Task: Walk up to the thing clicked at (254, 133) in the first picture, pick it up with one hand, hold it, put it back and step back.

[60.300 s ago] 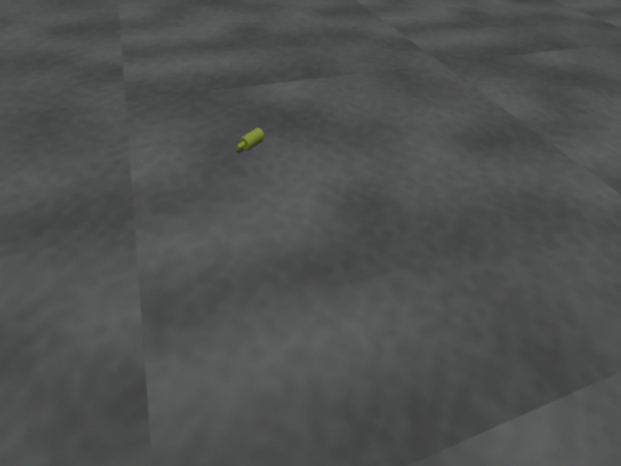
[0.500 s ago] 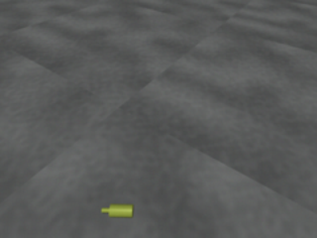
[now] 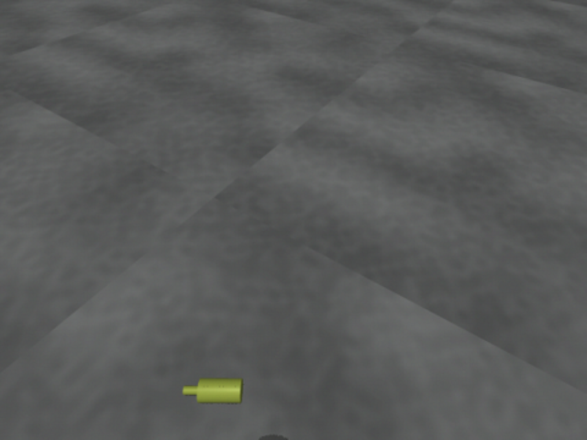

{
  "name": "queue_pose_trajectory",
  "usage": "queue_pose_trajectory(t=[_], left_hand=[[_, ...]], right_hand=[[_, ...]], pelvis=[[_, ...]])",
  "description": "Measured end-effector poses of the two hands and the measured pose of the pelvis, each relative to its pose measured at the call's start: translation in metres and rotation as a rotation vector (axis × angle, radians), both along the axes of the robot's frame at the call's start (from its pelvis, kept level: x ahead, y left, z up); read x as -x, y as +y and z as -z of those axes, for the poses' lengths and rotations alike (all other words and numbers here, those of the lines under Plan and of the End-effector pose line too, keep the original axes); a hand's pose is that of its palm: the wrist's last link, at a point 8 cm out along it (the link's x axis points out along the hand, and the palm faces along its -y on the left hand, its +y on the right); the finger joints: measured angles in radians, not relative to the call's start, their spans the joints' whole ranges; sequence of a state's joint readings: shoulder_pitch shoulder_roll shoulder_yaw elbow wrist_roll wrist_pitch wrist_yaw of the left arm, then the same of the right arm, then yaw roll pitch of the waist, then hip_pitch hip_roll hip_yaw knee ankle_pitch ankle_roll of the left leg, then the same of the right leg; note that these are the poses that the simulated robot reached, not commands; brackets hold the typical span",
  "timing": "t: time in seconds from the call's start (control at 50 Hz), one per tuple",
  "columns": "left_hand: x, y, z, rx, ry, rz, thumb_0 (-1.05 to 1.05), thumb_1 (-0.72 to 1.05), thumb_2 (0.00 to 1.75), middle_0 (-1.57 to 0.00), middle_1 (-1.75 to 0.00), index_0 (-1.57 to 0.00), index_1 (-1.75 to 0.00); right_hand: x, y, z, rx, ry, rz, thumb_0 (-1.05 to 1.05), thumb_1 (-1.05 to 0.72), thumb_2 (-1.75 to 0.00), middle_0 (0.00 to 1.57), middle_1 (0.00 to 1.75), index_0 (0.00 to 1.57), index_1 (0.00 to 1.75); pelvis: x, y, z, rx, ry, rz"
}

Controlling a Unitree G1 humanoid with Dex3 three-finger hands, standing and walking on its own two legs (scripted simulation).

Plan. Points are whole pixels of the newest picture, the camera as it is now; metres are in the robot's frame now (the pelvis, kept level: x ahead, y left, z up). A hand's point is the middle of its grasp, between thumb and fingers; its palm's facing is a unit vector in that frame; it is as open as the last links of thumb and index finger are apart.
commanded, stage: stand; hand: left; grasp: from above
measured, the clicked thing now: (212, 390) +0.44 +0.24 -0.74
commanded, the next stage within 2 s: step back in 0.48 s
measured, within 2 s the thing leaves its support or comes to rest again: neither
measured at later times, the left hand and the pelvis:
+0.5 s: hand out of the picture +0.08 +0.25 -0.15, palm faces +0.00 -0.94 -0.34, open 7.4 cm; pelvis +0.00 +0.00 +0.00, yaw +0 degrees
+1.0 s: hand out of the picture +0.06 +0.31 -0.18, palm faces -0.10 -0.94 -0.33, open 7.4 cm; pelvis -0.09 +0.06 -0.01, yaw -3 degrees
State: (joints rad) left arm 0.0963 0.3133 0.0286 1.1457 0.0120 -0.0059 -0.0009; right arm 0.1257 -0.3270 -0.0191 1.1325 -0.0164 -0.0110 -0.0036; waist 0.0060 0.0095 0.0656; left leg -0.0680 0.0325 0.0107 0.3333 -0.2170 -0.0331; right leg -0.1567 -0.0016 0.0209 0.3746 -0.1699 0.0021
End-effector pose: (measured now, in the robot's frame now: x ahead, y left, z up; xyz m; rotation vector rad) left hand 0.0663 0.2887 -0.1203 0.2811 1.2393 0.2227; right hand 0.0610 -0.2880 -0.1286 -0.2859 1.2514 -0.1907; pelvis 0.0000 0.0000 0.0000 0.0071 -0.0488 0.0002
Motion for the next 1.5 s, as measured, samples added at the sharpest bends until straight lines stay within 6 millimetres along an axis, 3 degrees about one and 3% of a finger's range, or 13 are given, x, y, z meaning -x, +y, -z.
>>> queue_pose_trajectory(t=[0.48, 0.62, 0.72, 0.78, 0.86, 0.94, 1.1, 1.26, 1.4, 1.5], left_hand=[[-0.010, 0.001, -0.004, -0.010, -0.018, 0.020, 0.01, 0.90, 0.90, -0.21, -0.30, -0.20, -0.30], [-0.008, 0.017, 0.002, -0.030, -0.024, 0.035, 0.01, 0.90, 0.90, -0.21, -0.30, -0.20, -0.30], [-0.011, 0.042, 0.012, -0.045, -0.035, 0.093, 0.01, 0.90, 0.90, -0.21, -0.30, -0.20, -0.30], [-0.019, 0.058, 0.024, -0.039, -0.076, 0.108, 0.01, 0.90, 0.90, -0.21, -0.30, -0.20, -0.30], [-0.019, 0.064, 0.027, -0.032, -0.107, 0.116, 0.01, 0.90, 0.90, -0.21, -0.30, -0.20, -0.30], [-0.007, 0.062, 0.023, -0.005, -0.098, 0.131, 0.01, 0.90, 0.90, -0.21, -0.30, -0.20, -0.30], [0.033, 0.064, 0.021, -0.019, -0.057, 0.161, 0.01, 0.90, 0.90, -0.21, -0.30, -0.20, -0.30], [0.080, 0.051, 0.009, -0.063, -0.066, 0.177, 0.01, 0.90, 0.90, -0.21, -0.30, -0.20, -0.30], [0.117, 0.047, -0.010, -0.067, -0.112, 0.147, 0.01, 0.90, 0.90, -0.21, -0.30, -0.20, -0.30], [0.131, 0.052, -0.007, -0.062, -0.169, 0.156, 0.01, 0.90, 0.90, -0.21, -0.30, -0.20, -0.30]], right_hand=[[0.004, -0.006, -0.001, 0.000, 0.006, 0.006, 0.01, -0.90, -0.90, 0.20, 0.30, 0.20, 0.30], [0.008, -0.014, -0.001, 0.037, 0.008, 0.016, 0.00, -0.90, -0.90, 0.20, 0.30, 0.20, 0.30], [0.029, -0.009, -0.008, 0.090, 0.014, 0.029, 0.00, -0.91, -0.90, 0.20, 0.30, 0.20, 0.30], [0.050, -0.002, -0.009, 0.136, 0.027, 0.027, 0.00, -0.91, -0.90, 0.20, 0.30, 0.20, 0.30], [0.081, 0.015, -0.018, 0.148, 0.062, 0.037, 0.00, -0.91, -0.90, 0.20, 0.30, 0.20, 0.30], [0.101, 0.026, -0.024, 0.150, 0.061, 0.051, 0.01, -0.90, -0.90, 0.20, 0.30, 0.20, 0.30], [0.116, 0.035, -0.013, 0.118, -0.033, 0.063, 0.01, -0.90, -0.90, 0.21, 0.30, 0.21, 0.30], [0.143, 0.019, 0.012, 0.059, -0.087, 0.082, 0.01, -0.90, -0.90, 0.21, 0.30, 0.21, 0.30], [0.176, 0.013, -0.001, 0.057, -0.062, 0.049, 0.01, -0.90, -0.90, 0.21, 0.30, 0.20, 0.30], [0.209, 0.011, -0.004, 0.106, -0.031, 0.015, 0.01, -0.90, -0.90, 0.20, 0.30, 0.20, 0.30]], pelvis=[[-0.002, -0.003, -0.001, 0.001, 0.001, 0.004], [0.022, 0.005, 0.007, 0.009, 0.022, 0.010], [0.042, 0.026, 0.014, 0.000, 0.043, 0.016], [0.053, 0.041, 0.024, 0.020, 0.052, 0.007], [0.066, 0.049, 0.021, 0.019, 0.029, 0.025], [0.076, 0.056, 0.014, 0.040, 0.032, 0.034], [0.107, 0.059, 0.018, 0.021, 0.018, 0.083], [0.146, 0.045, 0.027, 0.040, -0.016, 0.101], [0.179, 0.041, 0.014, -0.030, 0.011, 0.094], [0.210, 0.048, 0.018, -0.009, 0.024, 0.063]])
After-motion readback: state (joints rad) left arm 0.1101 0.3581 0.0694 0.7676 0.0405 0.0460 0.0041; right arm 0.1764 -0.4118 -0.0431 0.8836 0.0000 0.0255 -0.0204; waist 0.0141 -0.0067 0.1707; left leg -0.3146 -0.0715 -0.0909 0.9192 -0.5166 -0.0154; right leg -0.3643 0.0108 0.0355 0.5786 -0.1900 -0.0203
